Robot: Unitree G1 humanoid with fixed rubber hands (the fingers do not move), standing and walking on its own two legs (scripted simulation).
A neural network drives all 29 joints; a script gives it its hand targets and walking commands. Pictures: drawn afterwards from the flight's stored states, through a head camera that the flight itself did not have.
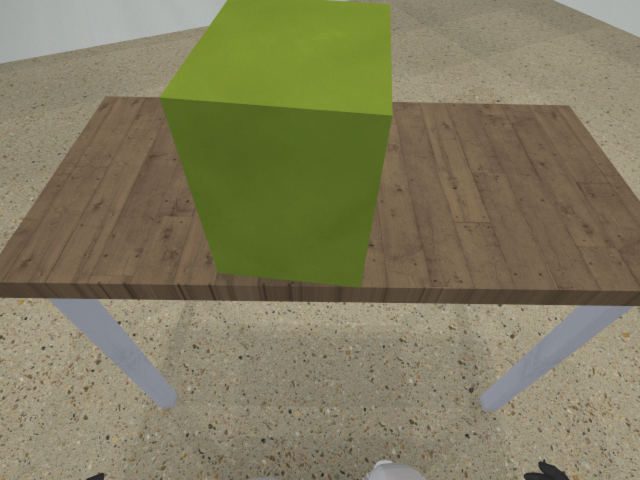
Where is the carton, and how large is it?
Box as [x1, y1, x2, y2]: [159, 0, 392, 286]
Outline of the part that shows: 227,0 159,97 217,271 223,273 360,286 392,115 389,4 331,0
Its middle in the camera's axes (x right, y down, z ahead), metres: -0.03 -0.13 +0.54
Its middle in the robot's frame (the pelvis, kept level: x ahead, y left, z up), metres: +0.52 +0.04 +0.13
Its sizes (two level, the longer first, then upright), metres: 0.260 0.213 0.285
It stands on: a table, 0.73 m high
